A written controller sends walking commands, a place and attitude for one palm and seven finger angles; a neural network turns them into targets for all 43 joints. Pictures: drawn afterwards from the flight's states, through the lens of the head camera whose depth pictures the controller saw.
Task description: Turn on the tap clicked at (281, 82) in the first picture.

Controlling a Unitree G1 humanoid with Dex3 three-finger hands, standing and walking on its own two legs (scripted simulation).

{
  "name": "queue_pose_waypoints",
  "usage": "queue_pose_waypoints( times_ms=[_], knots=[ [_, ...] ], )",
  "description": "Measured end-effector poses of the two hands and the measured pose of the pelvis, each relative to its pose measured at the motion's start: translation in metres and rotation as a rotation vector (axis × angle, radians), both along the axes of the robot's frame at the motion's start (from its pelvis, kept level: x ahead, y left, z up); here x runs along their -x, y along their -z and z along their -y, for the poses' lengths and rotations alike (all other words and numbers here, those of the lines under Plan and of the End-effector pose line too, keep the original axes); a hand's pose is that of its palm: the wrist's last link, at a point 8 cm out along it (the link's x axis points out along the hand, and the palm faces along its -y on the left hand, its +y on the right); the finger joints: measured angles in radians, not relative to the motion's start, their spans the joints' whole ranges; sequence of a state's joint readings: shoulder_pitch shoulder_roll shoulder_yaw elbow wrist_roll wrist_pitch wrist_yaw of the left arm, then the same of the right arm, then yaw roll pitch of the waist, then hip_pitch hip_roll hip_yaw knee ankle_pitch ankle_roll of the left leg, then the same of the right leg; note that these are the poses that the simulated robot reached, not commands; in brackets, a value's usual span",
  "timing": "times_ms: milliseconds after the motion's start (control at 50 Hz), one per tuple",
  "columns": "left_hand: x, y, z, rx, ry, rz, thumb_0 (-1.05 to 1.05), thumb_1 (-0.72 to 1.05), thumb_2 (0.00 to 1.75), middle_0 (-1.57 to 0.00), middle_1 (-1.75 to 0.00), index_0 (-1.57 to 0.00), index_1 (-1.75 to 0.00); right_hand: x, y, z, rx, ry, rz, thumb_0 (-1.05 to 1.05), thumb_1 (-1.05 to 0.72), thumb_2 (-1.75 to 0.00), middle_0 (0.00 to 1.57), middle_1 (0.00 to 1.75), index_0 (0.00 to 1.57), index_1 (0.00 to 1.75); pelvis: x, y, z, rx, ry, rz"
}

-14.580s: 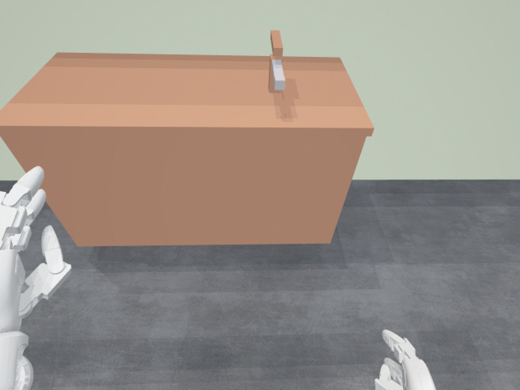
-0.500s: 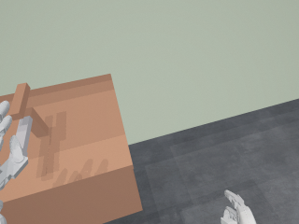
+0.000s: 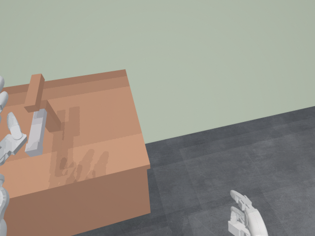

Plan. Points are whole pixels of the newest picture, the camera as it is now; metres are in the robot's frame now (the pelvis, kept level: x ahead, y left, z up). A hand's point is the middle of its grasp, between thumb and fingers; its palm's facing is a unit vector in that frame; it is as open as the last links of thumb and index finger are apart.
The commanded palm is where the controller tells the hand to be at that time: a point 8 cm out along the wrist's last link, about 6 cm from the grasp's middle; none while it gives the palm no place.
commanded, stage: look again from close up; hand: left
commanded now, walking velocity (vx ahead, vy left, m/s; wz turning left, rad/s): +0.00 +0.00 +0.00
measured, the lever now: (34, 149) +0.28 +0.35 +0.05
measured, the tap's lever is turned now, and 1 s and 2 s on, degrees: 0 0 0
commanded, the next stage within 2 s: come to a stop and stand still in 0.20 s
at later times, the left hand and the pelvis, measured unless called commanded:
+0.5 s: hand (34, 147) +0.24 +0.28 +0.14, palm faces +0.37 -0.86 -0.34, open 7.4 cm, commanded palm +0.18 +0.31 +0.17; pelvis +0.01 +0.03 +0.00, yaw +0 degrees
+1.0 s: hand (15, 122) +0.26 +0.31 +0.19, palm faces +0.52 -0.74 -0.44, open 7.4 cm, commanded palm +0.16 +0.28 +0.17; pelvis +0.01 +0.00 +0.00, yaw +1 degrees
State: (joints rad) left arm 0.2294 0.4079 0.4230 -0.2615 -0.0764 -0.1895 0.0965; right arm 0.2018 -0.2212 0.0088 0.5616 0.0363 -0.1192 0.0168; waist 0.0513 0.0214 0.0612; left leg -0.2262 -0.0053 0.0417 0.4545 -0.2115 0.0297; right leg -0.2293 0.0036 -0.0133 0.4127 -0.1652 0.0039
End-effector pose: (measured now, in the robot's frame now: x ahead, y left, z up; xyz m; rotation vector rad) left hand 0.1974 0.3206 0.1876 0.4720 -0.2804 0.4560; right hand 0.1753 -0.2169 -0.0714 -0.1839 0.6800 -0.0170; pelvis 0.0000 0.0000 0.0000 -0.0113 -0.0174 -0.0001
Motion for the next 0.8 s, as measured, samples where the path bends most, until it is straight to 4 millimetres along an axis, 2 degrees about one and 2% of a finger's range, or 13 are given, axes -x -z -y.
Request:
queue_pose_waypoints(
  times_ms=[40,80,140,200,260,300,340,400,520,560,620,740,800],
  knots=[
    [0.006,0.035,0.025,0.078,0.089,-0.119,0.01,0.90,0.90,-0.19,-0.30,-0.20,-0.30,0.011,0.001,-0.005,-0.006,0.019,-0.004,0.01,-0.90,-0.90,0.21,0.30,0.20,0.30,0.001,0.001,-0.007,0.000,0.007,0.005],
    [0.015,0.060,0.044,0.132,0.168,-0.205,0.01,0.90,0.90,-0.20,-0.30,-0.20,-0.30,0.022,0.001,-0.010,0.009,0.036,-0.021,0.01,-0.90,-0.90,0.21,0.30,0.20,0.30,0.002,0.002,-0.011,0.001,0.008,0.010],
    [0.024,0.072,0.044,0.140,0.218,-0.221,0.02,0.89,0.90,-0.21,-0.30,-0.21,-0.30,0.035,-0.003,-0.015,0.054,0.046,-0.049,0.01,-0.90,-0.90,0.21,0.30,0.20,0.30,0.004,0.003,-0.013,0.004,0.001,0.017],
    [0.024,0.053,0.020,0.059,0.174,-0.118,0.02,0.88,0.89,-0.22,-0.31,-0.22,-0.31,0.040,-0.007,-0.019,0.089,0.034,-0.054,0.01,-0.90,-0.90,0.21,0.30,0.20,0.30,0.006,0.005,-0.013,0.010,-0.012,0.024],
    [0.024,0.018,-0.006,-0.026,0.095,0.043,0.02,0.88,0.89,-0.22,-0.31,-0.22,-0.31,0.036,-0.008,-0.022,0.103,0.002,-0.039,0.01,-0.90,-0.90,0.21,0.30,0.20,0.30,0.007,0.006,-0.016,0.018,-0.021,0.031],
    [0.025,-0.003,-0.014,-0.056,0.063,0.142,0.02,0.88,0.89,-0.22,-0.30,-0.22,-0.31,0.030,-0.008,-0.024,0.100,-0.014,-0.024,0.01,-0.90,-0.90,0.21,0.30,0.20,0.30,0.005,0.006,-0.020,0.022,-0.020,0.030],
    [0.025,-0.015,-0.014,-0.059,0.062,0.201,0.02,0.88,0.90,-0.21,-0.30,-0.22,-0.30,0.023,-0.008,-0.027,0.088,-0.019,-0.006,0.01,-0.90,-0.90,0.21,0.30,0.20,0.30,0.001,0.005,-0.025,0.023,-0.013,0.023],
    [0.018,-0.009,-0.005,-0.024,0.096,0.178,0.01,0.89,0.90,-0.21,-0.30,-0.21,-0.30,0.013,-0.009,-0.033,0.064,-0.012,0.018,0.01,-0.90,-0.90,0.21,0.30,0.20,0.30,-0.006,0.003,-0.031,0.020,-0.002,0.011],
    [-0.003,0.039,0.002,0.060,0.122,-0.047,0.01,0.89,0.90,-0.21,-0.30,-0.21,-0.30,-0.002,-0.009,-0.039,0.043,0.006,0.014,0.01,-0.90,-0.90,0.21,0.30,0.20,0.30,-0.016,0.001,-0.030,0.012,0.002,-0.002],
    [-0.007,0.046,0.001,0.072,0.118,-0.078,0.01,0.89,0.90,-0.21,-0.30,-0.21,-0.30,-0.005,-0.010,-0.039,0.053,0.003,0.004,0.01,-0.90,-0.90,0.21,0.30,0.20,0.30,-0.018,0.001,-0.028,0.013,-0.002,-0.002],
    [-0.010,0.039,0.004,0.063,0.121,-0.047,0.01,0.89,0.90,-0.21,-0.30,-0.21,-0.30,-0.011,-0.012,-0.035,0.073,-0.009,-0.006,0.01,-0.90,-0.90,0.21,0.30,0.21,0.30,-0.021,0.001,-0.024,0.016,-0.010,-0.001],
    [-0.006,-0.002,0.015,-0.037,0.157,0.090,0.02,0.88,0.90,-0.21,-0.30,-0.22,-0.30,-0.023,-0.014,-0.025,0.085,-0.011,0.003,0.01,-0.90,-0.90,0.21,0.30,0.21,0.30,-0.026,0.002,-0.020,0.019,-0.017,-0.002],
    [-0.004,-0.006,0.016,-0.057,0.148,0.081,0.01,0.89,0.90,-0.21,-0.30,-0.21,-0.30,-0.027,-0.013,-0.020,0.071,0.006,0.010,0.01,-0.90,-0.90,0.21,0.30,0.20,0.30,-0.029,0.001,-0.019,0.018,-0.013,-0.004]
  ],
)
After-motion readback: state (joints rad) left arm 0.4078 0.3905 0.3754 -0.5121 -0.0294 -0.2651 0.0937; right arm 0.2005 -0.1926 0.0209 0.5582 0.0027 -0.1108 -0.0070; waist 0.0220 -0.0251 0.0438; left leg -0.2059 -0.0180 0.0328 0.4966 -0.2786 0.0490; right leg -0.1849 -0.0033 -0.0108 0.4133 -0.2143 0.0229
